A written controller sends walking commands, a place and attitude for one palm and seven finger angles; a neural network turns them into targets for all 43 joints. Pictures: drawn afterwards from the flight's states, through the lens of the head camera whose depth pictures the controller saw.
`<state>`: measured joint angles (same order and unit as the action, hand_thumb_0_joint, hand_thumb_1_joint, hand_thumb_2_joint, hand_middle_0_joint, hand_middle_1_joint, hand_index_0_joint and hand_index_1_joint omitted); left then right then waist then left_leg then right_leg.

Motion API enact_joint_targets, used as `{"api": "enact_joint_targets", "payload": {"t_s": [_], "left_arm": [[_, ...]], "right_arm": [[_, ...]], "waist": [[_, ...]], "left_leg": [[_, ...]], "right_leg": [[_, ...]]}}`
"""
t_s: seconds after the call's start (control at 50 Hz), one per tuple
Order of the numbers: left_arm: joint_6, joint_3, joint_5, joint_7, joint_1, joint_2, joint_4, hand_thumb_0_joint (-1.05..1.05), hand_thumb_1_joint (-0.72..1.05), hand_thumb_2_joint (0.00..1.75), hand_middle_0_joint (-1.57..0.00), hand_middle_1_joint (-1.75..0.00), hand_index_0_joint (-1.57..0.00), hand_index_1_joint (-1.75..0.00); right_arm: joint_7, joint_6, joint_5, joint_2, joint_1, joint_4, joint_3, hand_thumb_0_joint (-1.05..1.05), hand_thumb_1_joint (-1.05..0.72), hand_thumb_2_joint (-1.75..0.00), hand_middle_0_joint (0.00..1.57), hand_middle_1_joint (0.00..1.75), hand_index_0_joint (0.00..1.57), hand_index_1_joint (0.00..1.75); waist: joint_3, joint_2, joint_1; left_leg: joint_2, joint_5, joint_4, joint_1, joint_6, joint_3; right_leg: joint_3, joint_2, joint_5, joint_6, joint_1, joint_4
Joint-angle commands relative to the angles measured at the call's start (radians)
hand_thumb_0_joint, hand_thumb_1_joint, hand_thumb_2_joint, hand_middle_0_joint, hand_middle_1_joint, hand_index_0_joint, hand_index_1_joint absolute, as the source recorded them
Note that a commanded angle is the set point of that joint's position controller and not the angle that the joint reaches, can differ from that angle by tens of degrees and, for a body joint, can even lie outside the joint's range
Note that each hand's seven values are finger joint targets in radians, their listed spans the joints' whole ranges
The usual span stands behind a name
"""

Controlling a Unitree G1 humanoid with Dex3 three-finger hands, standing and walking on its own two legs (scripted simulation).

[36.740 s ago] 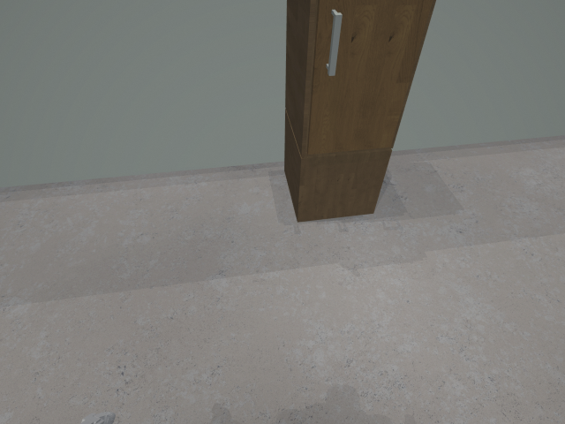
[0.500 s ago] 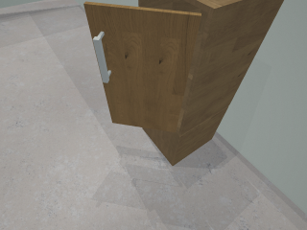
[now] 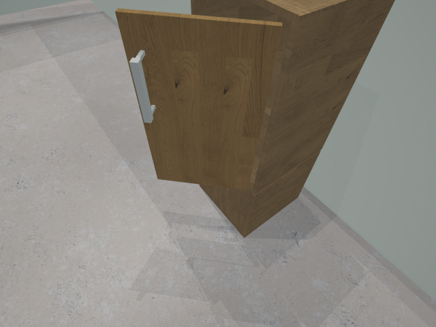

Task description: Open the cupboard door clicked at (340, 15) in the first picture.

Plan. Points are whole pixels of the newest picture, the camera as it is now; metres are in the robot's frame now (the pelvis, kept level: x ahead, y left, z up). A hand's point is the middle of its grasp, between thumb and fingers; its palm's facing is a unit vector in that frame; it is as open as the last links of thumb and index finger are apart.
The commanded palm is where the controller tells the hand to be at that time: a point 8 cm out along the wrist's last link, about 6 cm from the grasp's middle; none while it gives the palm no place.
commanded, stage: look again from close up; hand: left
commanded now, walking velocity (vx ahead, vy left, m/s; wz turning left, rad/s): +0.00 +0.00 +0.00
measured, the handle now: (145, 88) +0.62 +0.22 +0.08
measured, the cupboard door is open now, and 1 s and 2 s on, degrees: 45 45 45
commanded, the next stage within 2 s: shuffle to correct the standing spot in 0.40 s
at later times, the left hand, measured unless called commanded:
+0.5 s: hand out of the picture -0.05 +0.15 -0.18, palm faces +0.04 -0.98 -0.18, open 7.4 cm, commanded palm none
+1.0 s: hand out of the picture +0.00 +0.16 -0.18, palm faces -0.01 -0.98 -0.20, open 7.4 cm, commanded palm none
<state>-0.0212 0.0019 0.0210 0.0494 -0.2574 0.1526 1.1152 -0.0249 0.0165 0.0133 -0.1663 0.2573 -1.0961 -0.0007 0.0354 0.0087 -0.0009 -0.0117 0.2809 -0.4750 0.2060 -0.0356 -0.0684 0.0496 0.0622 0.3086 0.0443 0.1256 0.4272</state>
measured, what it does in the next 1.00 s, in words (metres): lifts its right foot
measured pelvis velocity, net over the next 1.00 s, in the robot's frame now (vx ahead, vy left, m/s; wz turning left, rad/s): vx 0.00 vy -0.01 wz -0.08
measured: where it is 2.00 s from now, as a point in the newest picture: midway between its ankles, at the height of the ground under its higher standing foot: outside the picture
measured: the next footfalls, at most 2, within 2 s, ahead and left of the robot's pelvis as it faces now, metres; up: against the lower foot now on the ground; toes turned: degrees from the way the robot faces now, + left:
left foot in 1.30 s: +0.18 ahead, +0.16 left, +0.00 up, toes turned +3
right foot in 1.60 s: +0.13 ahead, -0.03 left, +0.00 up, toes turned -5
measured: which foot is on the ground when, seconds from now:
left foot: down 0.00-0.98, up 1.00-1.00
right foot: down 0.00-1.00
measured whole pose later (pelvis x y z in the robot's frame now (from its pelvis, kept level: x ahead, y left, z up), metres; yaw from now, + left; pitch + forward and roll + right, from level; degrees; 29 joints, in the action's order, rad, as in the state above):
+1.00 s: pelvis +0.00 -0.01 -0.01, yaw -4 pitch +0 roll +1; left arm -0.03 -0.04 0.03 0.01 -0.36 0.14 1.04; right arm -0.01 0.03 0.02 -0.13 0.41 -1.08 0.00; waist 0.01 0.01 -0.01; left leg 0.01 0.35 -0.58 0.23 -0.03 -0.14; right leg 0.08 0.04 0.32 -0.04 0.27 0.60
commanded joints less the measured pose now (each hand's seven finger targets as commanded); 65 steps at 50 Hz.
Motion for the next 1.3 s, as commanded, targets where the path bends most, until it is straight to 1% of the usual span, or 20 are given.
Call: {"api": "enact_joint_targets", "payload": {"t_s": [0.0, 0.04, 0.12, 0.28, 0.48, 0.66, 0.74, 0.8, 0.86, 0.92, 0.94, 0.96, 0.98, 1.0, 1.06, 1.1, 1.22, 1.24, 1.26, 1.28], "left_arm": [[-0.019, -0.014, -0.007, 0.014, -0.119, 0.108, -0.046, 0.0, 0.9, 0.9, -0.2, -0.3, -0.2, -0.3], [-0.011, -0.014, -0.007, 0.011, -0.111, 0.104, -0.063, 0.0, 0.9, 0.9, -0.2, -0.3, -0.2, -0.3], [0.005, -0.013, -0.006, 0.004, -0.105, 0.098, -0.074, 0.0, 0.9, 0.9, -0.2, -0.3, -0.2, -0.3], [0.012, -0.012, -0.003, -0.009, -0.102, 0.114, -0.093, 0.0, 0.9, 0.9, -0.2, -0.3, -0.2, -0.3], [0.003, -0.01, -0.006, -0.013, -0.142, 0.107, -0.087, 0.0, 0.9, 0.9, -0.2, -0.3, -0.2, -0.3], [0.012, -0.045, 0.001, -0.018, -0.178, 0.139, -0.086, 0.0, 0.9, 0.9, -0.2, -0.3, -0.2, -0.3], [0.013, -0.05, 0.004, -0.022, -0.168, 0.109, -0.093, 0.0, 0.9, 0.9, -0.2, -0.3, -0.2, -0.3], [0.012, -0.038, 0.012, -0.03, -0.147, 0.033, -0.113, 0.0, 0.9, 0.9, -0.2, -0.3, -0.2, -0.3], [-0.005, -0.032, 0.01, -0.038, -0.106, 0.011, -0.128, 0.0, 0.9, 0.9, -0.2, -0.3, -0.2, -0.3], [-0.02, -0.037, 0.005, -0.038, -0.228, -0.01, -0.081, 0.0, 0.9, 0.9, -0.2, -0.3, -0.2, -0.3], [-0.027, -0.051, 0.006, -0.03, -0.285, 0.042, -0.061, 0.0, 0.9, 0.9, -0.2, -0.3, -0.2, -0.3], [-0.033, -0.071, 0.006, -0.02, -0.348, 0.13, -0.044, 0.0, 0.9, 0.9, -0.2, -0.3, -0.2, -0.3], [-0.036, -0.08, 0.0, -0.016, -0.383, 0.177, -0.041, 0.0, 0.9, 0.9, -0.2, -0.3, -0.2, -0.3], [-0.034, -0.083, 0.002, -0.012, -0.363, 0.181, -0.052, 0.0, 0.9, 0.9, -0.2, -0.3, -0.2, -0.3], [-0.035, -0.07, 0.01, -0.005, -0.239, 0.113, -0.076, 0.0, 0.9, 0.9, -0.2, -0.3, -0.2, -0.3], [-0.036, -0.07, 0.012, -0.009, -0.184, 0.124, -0.091, 0.0, 0.9, 0.9, -0.2, -0.3, -0.2, -0.3], [-0.007, -0.091, 0.013, -0.021, -0.115, 0.167, -0.112, 0.0, 0.9, 0.9, -0.2, -0.3, -0.2, -0.3], [0.002, -0.084, 0.015, -0.024, -0.13, 0.137, -0.122, 0.0, 0.9, 0.9, -0.2, -0.3, -0.2, -0.3], [0.011, -0.08, 0.005, -0.027, -0.142, 0.09, -0.134, 0.0, 0.9, 0.9, -0.2, -0.3, -0.2, -0.3], [0.015, -0.067, 0.008, -0.026, -0.128, 0.055, -0.155, 0.0, 0.9, 0.9, -0.2, -0.3, -0.2, -0.3]], "right_arm": [[-0.012, 0.027, 0.002, -0.12, 0.101, 0.073, -0.023, 0.0, -0.9, -0.9, 0.2, 0.3, 0.2, 0.3], [-0.014, 0.024, 0.0, -0.126, 0.092, 0.082, -0.026, 0.0, -0.9, -0.9, 0.2, 0.3, 0.2, 0.3], [-0.012, 0.012, -0.002, -0.105, 0.057, 0.093, -0.024, 0.0, -0.9, -0.9, 0.2, 0.3, 0.2, 0.3], [0.003, 0.0, 0.001, -0.094, 0.05, 0.091, -0.022, 0.0, -0.9, -0.9, 0.2, 0.3, 0.2, 0.3], [0.004, 0.009, -0.003, -0.087, 0.068, 0.067, -0.017, 0.0, -0.9, -0.9, 0.2, 0.3, 0.2, 0.3], [0.016, -0.007, 0.008, -0.062, 0.115, 0.062, -0.023, 0.0, -0.9, -0.9, 0.2, 0.3, 0.2, 0.3], [0.013, 0.009, 0.006, -0.071, 0.177, 0.047, -0.026, 0.0, -0.9, -0.9, 0.2, 0.3, 0.2, 0.3], [0.004, 0.015, 0.01, -0.14, 0.25, 0.036, -0.042, 0.0, -0.9, -0.9, 0.2, 0.3, 0.2, 0.3], [0.006, 0.028, 0.01, -0.106, 0.219, 0.046, -0.031, 0.0, -0.9, -0.9, 0.2, 0.3, 0.2, 0.3], [0.004, 0.029, 0.004, -0.1, 0.147, 0.059, -0.022, 0.0, -0.9, -0.9, 0.2, 0.3, 0.2, 0.3], [0.006, 0.033, -0.004, -0.071, 0.125, 0.07, -0.019, 0.0, -0.9, -0.9, 0.2, 0.3, 0.2, 0.3], [0.011, 0.037, -0.007, -0.039, 0.103, 0.092, -0.015, 0.0, -0.9, -0.9, 0.2, 0.3, 0.2, 0.3], [0.012, 0.034, 0.004, -0.056, 0.076, 0.111, -0.021, 0.0, -0.9, -0.9, 0.2, 0.3, 0.2, 0.3], [0.013, 0.031, 0.006, -0.054, 0.078, 0.113, -0.026, 0.0, -0.9, -0.9, 0.2, 0.3, 0.2, 0.3], [0.03, 0.013, 0.008, -0.035, 0.048, 0.105, -0.03, 0.0, -0.9, -0.9, 0.2, 0.3, 0.2, 0.3], [0.043, 0.004, 0.001, -0.011, 0.05, 0.111, -0.029, 0.0, -0.9, -0.9, 0.2, 0.3, 0.2, 0.3], [0.042, 0.014, 0.001, -0.041, 0.157, 0.085, -0.036, 0.0, -0.9, -0.9, 0.2, 0.3, 0.2, 0.3], [0.036, 0.017, 0.004, -0.094, 0.213, 0.079, -0.048, 0.0, -0.9, -0.9, 0.2, 0.3, 0.2, 0.3], [0.026, 0.02, 0.018, -0.19, 0.259, 0.084, -0.07, 0.0, -0.9, -0.9, 0.2, 0.3, 0.2, 0.3], [0.016, 0.008, 0.014, -0.227, 0.297, 0.085, -0.074, 0.0, -0.9, -0.9, 0.2, 0.3, 0.2, 0.3]], "waist": [[-0.195, -0.042, 0.006], [-0.184, -0.053, 0.003], [-0.027, 0.006, 0.0], [0.1, 0.025, 0.003], [0.044, 0.007, -0.003], [0.144, 0.098, -0.003], [0.146, -0.024, 0.009], [0.14, -0.246, 0.026], [0.102, -0.128, 0.011], [0.006, -0.027, -0.065], [-0.02, 0.081, -0.089], [-0.017, 0.251, -0.104], [-0.02, 0.205, -0.111], [-0.017, 0.105, -0.096], [0.1, 0.183, -0.047], [0.093, 0.176, -0.024], [0.045, 0.089, 0.031], [0.003, -0.013, 0.046], [-0.041, -0.284, 0.054], [-0.076, -0.342, 0.067]], "left_leg": [[0.137, -0.715, -0.062, -0.108, -0.007, 0.128], [0.142, -0.735, -0.066, -0.113, -0.023, 0.125], [0.117, -0.394, -0.015, 0.013, -0.017, 0.112], [0.087, 0.021, 0.089, 0.108, -0.004, 0.111], [0.093, -0.014, 0.098, 0.071, 0.001, 0.102], [0.04, 0.119, -0.072, 0.129, 0.02, -0.011], [0.08, 0.135, 0.044, 0.069, 0.003, 0.042], [0.266, 0.337, 0.286, 0.031, -0.097, 0.299], [0.304, 0.075, 0.254, -0.008, -0.172, 0.283], [0.192, -0.098, 0.068, 0.103, -0.1, 0.083], [0.121, -0.057, -0.045, 0.236, -0.053, 0.014], [0.029, 0.143, -0.209, 0.413, 0.005, -0.075], [0.038, 0.294, -0.391, 0.463, 0.02, -0.049], [0.057, 0.28, -0.488, 0.472, 0.021, 0.015], [0.091, 0.166, -0.523, 0.475, 0.026, 0.042], [0.082, 0.087, -0.407, 0.362, 0.035, 0.016], [0.021, -0.108, -0.052, -0.044, 0.044, -0.079], [0.064, -0.121, -0.015, -0.117, 0.035, -0.026], [0.266, -0.177, 0.082, -0.178, -0.052, 0.255], [0.372, -0.096, 0.219, -0.128, -0.153, 0.417]], "right_leg": [[-0.021, 0.052, -0.395, -0.08, -0.021, 0.108], [-0.012, 0.034, -0.325, -0.074, 0.001, 0.112], [-0.034, 0.044, -0.236, -0.072, 0.063, 0.06], [-0.074, 0.041, 0.039, -0.076, 0.151, -0.029], [-0.084, 0.047, 0.003, -0.075, 0.136, -0.059], [-0.25, 0.126, 0.357, -0.155, 0.243, -0.178], [-0.155, 0.047, 0.236, -0.14, 0.267, -0.039], [0.041, -0.065, 0.165, -0.098, 0.352, 0.285], [0.017, -0.013, 0.203, -0.104, 0.37, 0.386], [0.046, -0.02, -0.032, -0.09, 0.038, 0.07], [-0.088, 0.066, -0.088, -0.117, -0.119, -0.001], [-0.368, 0.283, -0.206, -0.199, -0.232, -0.094], [-0.484, 0.418, -0.307, -0.289, -0.227, -0.154], [-0.476, 0.417, -0.26, -0.328, -0.185, -0.158], [-0.268, 0.319, -0.358, -0.263, -0.051, -0.161], [-0.143, 0.267, -0.386, -0.219, 0.045, -0.164], [-0.019, 0.164, -0.062, -0.129, 0.236, 0.0], [0.024, 0.116, -0.002, -0.107, 0.26, 0.148], [0.108, 0.003, 0.23, -0.064, 0.389, 0.389], [0.062, -0.045, 0.382, -0.066, 0.425, 0.621]]}}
